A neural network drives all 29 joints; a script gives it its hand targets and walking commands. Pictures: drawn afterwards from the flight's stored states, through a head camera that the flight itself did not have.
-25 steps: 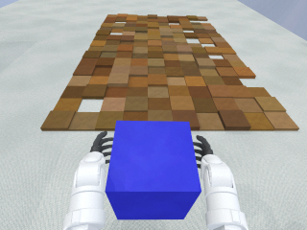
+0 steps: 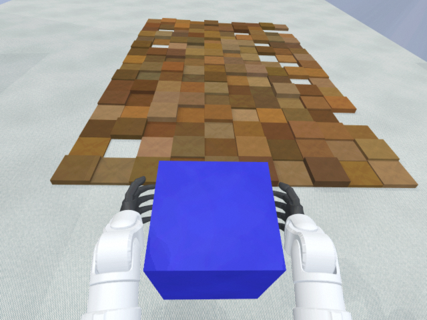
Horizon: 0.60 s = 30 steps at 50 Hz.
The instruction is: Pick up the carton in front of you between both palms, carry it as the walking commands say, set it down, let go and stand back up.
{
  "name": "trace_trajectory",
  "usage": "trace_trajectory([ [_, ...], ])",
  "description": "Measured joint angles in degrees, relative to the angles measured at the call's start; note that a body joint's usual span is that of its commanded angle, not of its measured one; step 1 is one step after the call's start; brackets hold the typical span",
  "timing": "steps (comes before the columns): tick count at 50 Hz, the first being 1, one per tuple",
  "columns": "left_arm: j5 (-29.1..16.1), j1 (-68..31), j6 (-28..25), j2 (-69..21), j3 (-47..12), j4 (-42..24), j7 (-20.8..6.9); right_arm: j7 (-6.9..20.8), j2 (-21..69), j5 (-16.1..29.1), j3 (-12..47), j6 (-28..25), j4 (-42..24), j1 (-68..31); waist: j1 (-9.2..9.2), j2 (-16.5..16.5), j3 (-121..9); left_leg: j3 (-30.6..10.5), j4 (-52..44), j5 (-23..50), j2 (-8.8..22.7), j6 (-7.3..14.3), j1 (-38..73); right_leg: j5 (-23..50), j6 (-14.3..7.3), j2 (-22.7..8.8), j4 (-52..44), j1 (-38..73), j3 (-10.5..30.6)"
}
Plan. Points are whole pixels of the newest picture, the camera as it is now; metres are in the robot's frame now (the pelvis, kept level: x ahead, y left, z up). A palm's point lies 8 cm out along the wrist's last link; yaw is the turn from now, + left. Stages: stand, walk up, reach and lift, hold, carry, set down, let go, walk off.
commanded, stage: carry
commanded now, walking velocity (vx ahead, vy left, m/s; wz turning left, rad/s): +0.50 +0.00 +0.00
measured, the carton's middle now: (212, 235) +0.30 +0.00 +0.00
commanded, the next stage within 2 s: none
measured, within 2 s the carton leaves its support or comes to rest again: neither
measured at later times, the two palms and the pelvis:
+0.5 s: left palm (133, 146) +0.48 +0.18 +0.09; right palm (259, 150) +0.48 -0.12 +0.09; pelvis +0.24 +0.03 -0.01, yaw -2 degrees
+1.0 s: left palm (162, 77) +0.81 +0.15 +0.11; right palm (253, 81) +0.82 -0.15 +0.11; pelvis +0.56 -0.01 -0.01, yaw +1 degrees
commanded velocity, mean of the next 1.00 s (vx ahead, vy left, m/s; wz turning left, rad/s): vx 0.50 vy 0.00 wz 0.00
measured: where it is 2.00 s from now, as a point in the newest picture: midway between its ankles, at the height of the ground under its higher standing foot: (201, 174)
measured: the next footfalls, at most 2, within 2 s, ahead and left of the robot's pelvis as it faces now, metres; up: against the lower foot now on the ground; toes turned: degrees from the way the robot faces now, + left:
left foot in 0.42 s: +0.33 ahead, +0.11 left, +0.00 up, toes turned +10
right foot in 0.90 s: +0.68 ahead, -0.09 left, +0.00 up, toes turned -11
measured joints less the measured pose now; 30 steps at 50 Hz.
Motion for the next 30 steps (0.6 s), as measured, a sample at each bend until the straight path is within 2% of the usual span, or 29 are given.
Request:
trace_trajectory([
  [4,-3.14,3.21,4.90,0.53,-0.22,-8.99,1.11,-1.09,-0.16,1.69,3.10,4.57,-6.64,1.36,0.63,0.90,-1.61,1.92,-1.07,-2.31,0.93,0.43,1.24,-7.07,-0.80,-0.98,6.15,-4.25,-5.42],
  [5,-3.96,3.86,6.23,0.62,-0.54,-11.04,1.42,-1.44,-0.26,2.21,3.62,6.01,-8.89,2.09,0.60,1.55,-1.64,1.95,-1.99,-2.57,1.48,0.36,1.93,-6.94,-0.91,-0.59,4.90,-4.70,-7.10],
  [7,-5.42,4.76,8.82,0.71,-1.55,-14.98,2.07,-2.15,-0.46,3.32,4.11,8.86,-13.97,3.80,0.34,2.57,-1.36,1.62,-2.54,-3.45,2.46,-0.17,3.05,-1.95,-1.11,0.39,-1.24,-3.81,-10.39],
  [8,-6.00,5.00,9.91,0.68,-2.53,-16.46,2.58,-2.56,-0.57,3.88,3.98,10.22,-16.70,4.85,-0.10,3.16,-1.30,1.00,-1.10,-4.66,2.89,-0.28,2.93,2.86,-1.65,0.84,-3.30,-2.58,-11.29],
  [9,-6.19,5.22,10.79,0.67,-3.86,-17.37,3.09,-3.25,-0.68,4.28,3.78,11.40,-19.04,6.07,-0.38,3.53,-1.54,1.45,2.67,-5.80,3.52,-0.10,1.41,4.38,-2.09,0.99,-3.45,-1.96,-12.22],
  [11,-6.62,6.45,12.75,0.77,-5.58,-19.05,3.69,-3.81,-0.75,5.61,3.26,13.73,-22.38,8.38,-0.45,2.26,-2.08,3.38,12.74,-9.63,3.08,0.28,-3.40,1.48,-2.40,0.18,-3.41,-0.58,-12.82],
  [13,-7.25,8.88,14.76,0.88,-6.34,-21.77,4.44,-4.29,-0.71,6.75,3.67,15.87,-24.55,10.09,-0.17,0.69,-2.18,5.39,18.49,-12.34,2.31,0.59,-8.16,-0.07,-2.14,-0.75,-5.89,1.90,-12.70],
  [15,-7.87,11.20,16.50,0.86,-6.48,-25.11,5.20,-4.62,-0.66,7.64,4.47,17.27,-26.26,11.23,0.60,-0.51,-1.75,7.35,17.25,-9.94,2.10,0.65,-11.75,0.31,-1.16,-1.52,-9.45,4.99,-12.18],
  [19,-9.12,12.89,18.39,0.80,-6.30,-30.16,6.32,-4.92,-0.60,8.64,5.47,18.26,-29.54,12.22,2.15,-1.47,-0.16,10.19,5.46,0.84,1.97,0.78,-14.54,-1.77,0.26,-2.67,-12.43,10.99,-11.50],
  [21,-10.02,12.78,18.97,0.82,-6.07,-31.79,6.50,-5.09,-0.61,9.08,5.56,18.55,-30.82,12.06,2.48,-1.56,0.43,12.70,-0.31,4.47,1.51,1.33,-12.85,-5.76,1.43,-3.70,-8.93,12.72,-10.96],
  [22,-10.33,12.62,19.20,0.87,-5.68,-32.34,6.67,-5.21,-0.61,9.27,5.74,18.58,-30.89,11.71,2.57,-1.78,0.52,13.69,-0.42,8.03,1.23,2.83,-11.84,-8.54,1.71,-4.67,-4.64,12.33,-10.70],
  [23,-10.68,12.45,19.40,0.91,-4.97,-32.26,6.79,-5.42,-0.61,9.35,6.11,18.44,-30.11,11.27,2.24,-2.05,0.33,14.57,1.88,8.25,1.07,4.42,-11.84,-9.38,1.46,-5.81,2.56,9.89,-10.31],
  [25,-11.24,12.00,20.25,0.92,-3.98,-31.19,6.97,-5.96,-0.65,9.49,6.37,18.87,-28.67,10.92,1.29,-1.21,0.28,15.07,3.62,4.34,1.13,6.07,-10.48,-8.72,0.41,-5.11,19.50,2.26,-7.51],
  [27,-11.47,11.69,21.03,0.92,-4.02,-30.19,7.00,-6.42,-0.61,9.61,6.10,19.64,-28.64,11.54,0.22,-0.21,0.50,15.09,0.91,3.07,1.01,5.79,-7.46,-6.18,-0.92,-4.33,30.46,-5.24,-6.92],
  [30,-11.00,11.89,20.85,0.90,-4.97,-29.42,6.57,-6.53,-0.51,9.46,5.63,20.01,-29.55,12.70,-1.48,0.83,0.59,14.65,-5.68,3.76,0.63,5.18,-1.93,-0.06,-1.60,-4.41,31.14,-13.16,-7.88],
])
